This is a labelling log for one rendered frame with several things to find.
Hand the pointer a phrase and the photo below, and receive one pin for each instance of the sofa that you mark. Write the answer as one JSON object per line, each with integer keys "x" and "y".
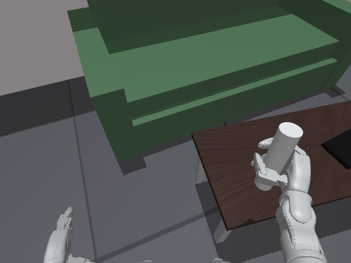
{"x": 158, "y": 70}

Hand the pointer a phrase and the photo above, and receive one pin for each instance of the right robot arm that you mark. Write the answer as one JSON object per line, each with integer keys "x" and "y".
{"x": 297, "y": 220}

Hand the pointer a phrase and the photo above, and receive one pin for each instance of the right robot hand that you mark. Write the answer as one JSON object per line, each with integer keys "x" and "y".
{"x": 295, "y": 175}

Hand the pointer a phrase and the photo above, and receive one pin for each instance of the left robot hand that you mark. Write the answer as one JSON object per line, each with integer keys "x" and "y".
{"x": 59, "y": 243}

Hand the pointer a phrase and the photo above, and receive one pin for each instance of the coffee table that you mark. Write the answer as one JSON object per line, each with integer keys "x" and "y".
{"x": 225, "y": 153}

